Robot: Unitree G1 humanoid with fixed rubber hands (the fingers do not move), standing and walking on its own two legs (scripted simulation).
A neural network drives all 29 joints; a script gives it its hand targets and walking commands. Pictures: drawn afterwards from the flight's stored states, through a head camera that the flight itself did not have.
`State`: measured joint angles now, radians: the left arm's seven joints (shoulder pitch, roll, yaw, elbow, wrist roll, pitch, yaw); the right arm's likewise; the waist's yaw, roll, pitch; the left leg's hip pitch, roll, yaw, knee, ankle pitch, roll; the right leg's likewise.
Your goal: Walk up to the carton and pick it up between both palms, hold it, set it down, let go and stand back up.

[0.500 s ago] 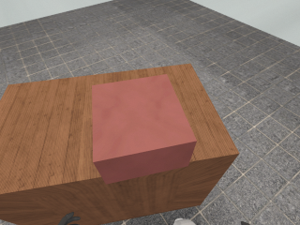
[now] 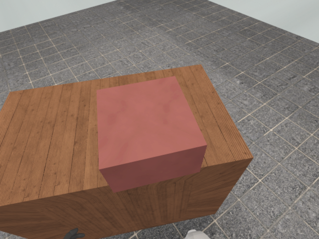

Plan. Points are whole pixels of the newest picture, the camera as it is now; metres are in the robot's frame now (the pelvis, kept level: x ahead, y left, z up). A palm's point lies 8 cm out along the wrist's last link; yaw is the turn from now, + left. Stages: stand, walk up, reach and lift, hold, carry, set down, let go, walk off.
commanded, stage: walk up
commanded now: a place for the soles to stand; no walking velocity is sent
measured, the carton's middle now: (146, 129) +0.42 +0.05 +0.00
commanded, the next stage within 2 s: stand in 0.22 s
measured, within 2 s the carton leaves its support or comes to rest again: neither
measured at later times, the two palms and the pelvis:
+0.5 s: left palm out of the picture +0.13 +0.24 -0.10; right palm out of the picture +0.04 -0.26 -0.12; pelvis +0.00 +0.00 +0.00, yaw -2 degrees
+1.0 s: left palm out of the picture +0.11 +0.23 -0.08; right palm out of the picture +0.14 -0.25 -0.09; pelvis -0.02 -0.03 -0.01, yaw +10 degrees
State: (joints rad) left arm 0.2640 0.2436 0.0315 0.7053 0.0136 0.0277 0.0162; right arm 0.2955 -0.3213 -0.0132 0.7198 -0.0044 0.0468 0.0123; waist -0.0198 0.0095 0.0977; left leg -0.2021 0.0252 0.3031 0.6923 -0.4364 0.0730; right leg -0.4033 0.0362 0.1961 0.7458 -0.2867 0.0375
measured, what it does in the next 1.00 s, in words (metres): stands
